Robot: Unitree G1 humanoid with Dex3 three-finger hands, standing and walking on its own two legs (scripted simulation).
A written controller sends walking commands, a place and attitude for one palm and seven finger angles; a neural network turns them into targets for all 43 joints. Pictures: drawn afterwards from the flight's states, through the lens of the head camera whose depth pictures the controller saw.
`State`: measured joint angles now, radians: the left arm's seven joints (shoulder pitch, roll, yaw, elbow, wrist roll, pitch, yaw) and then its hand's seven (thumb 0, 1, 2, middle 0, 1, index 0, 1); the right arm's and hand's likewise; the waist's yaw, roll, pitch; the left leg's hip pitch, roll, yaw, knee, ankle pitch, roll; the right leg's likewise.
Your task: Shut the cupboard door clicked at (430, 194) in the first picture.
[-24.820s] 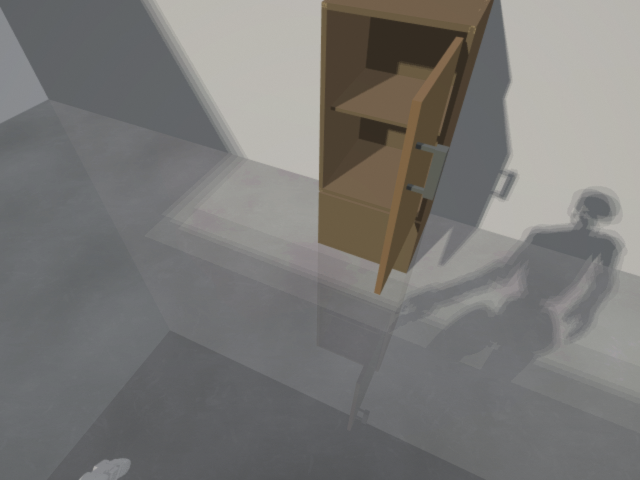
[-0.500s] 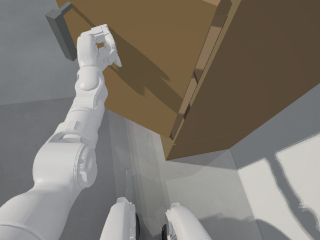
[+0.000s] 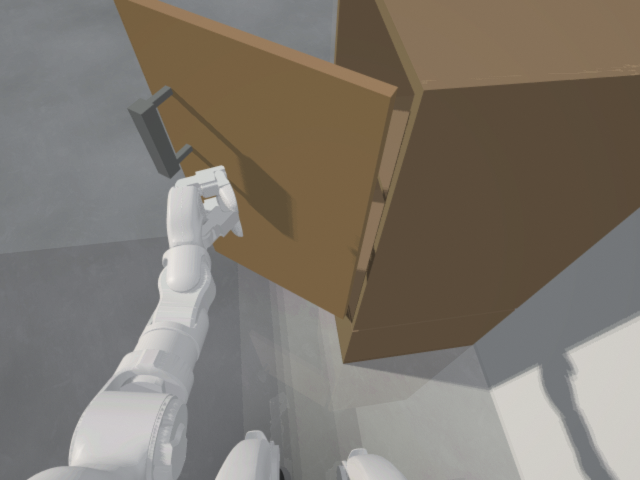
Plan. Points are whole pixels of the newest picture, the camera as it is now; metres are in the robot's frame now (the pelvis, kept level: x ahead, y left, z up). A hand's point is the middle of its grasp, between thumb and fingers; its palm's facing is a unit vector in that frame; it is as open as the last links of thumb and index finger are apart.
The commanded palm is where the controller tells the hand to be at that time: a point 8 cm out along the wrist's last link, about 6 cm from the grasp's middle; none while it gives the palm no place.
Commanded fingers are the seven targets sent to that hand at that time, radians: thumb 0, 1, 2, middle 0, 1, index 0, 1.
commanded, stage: pull the fist back off the door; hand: left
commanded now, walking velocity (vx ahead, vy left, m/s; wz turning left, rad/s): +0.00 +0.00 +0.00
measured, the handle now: (166, 132) +0.59 +0.21 +0.05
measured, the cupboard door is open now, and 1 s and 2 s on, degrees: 52 52 52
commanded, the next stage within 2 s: draw the hand back to the body in 0.20 s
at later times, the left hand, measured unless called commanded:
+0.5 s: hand (210, 221) +0.41 +0.12 +0.08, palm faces +0.10 -0.99 -0.04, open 3.1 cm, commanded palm +0.37 +0.17 +0.09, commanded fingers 0.00 0.90 0.90 -1.30 -1.50 -1.30 -1.50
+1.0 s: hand (85, 291) +0.29 +0.20 +0.15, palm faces +0.10 -0.97 -0.21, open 3.1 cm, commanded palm +0.26 +0.25 +0.17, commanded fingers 0.00 0.90 0.90 -0.89 -1.05 -0.89 -1.05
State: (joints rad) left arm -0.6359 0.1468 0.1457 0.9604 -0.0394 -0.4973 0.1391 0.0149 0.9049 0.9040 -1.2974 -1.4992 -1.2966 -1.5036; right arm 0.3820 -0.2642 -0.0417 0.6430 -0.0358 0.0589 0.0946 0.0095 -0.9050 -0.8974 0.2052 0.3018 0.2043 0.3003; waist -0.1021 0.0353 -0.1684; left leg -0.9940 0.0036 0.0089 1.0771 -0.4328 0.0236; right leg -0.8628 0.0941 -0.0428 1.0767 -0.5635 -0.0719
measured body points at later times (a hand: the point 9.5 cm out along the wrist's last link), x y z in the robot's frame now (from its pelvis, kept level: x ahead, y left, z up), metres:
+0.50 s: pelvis +0.00 +0.01 +0.01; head +0.07 -0.01 +0.45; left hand +0.40 +0.17 +0.08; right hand +0.09 -0.23 -0.12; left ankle +0.04 +0.11 -0.66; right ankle -0.03 -0.07 -0.66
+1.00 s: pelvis +0.01 +0.03 +0.06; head +0.01 +0.02 +0.51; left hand +0.28 +0.25 +0.16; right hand +0.20 -0.20 -0.01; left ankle +0.04 +0.11 -0.66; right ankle -0.03 -0.07 -0.66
